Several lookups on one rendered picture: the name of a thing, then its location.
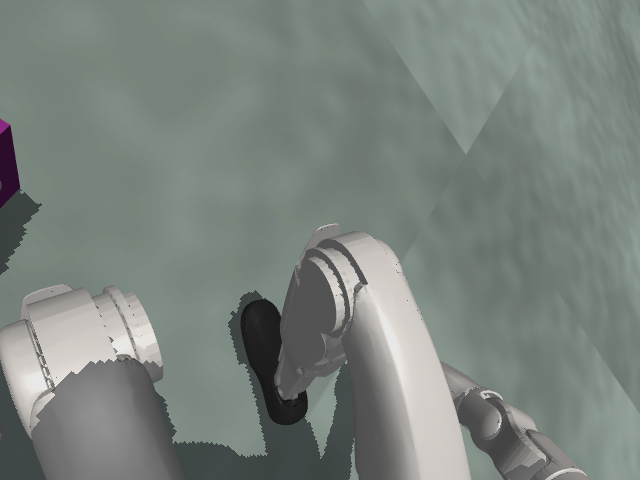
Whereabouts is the right robot hand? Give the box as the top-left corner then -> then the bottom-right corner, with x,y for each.
440,361 -> 483,415

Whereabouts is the right robot arm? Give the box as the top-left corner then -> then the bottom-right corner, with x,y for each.
458,388 -> 590,480

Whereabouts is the carton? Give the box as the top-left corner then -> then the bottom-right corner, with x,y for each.
0,119 -> 20,208

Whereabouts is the right robot foot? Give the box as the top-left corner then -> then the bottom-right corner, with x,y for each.
241,300 -> 308,425

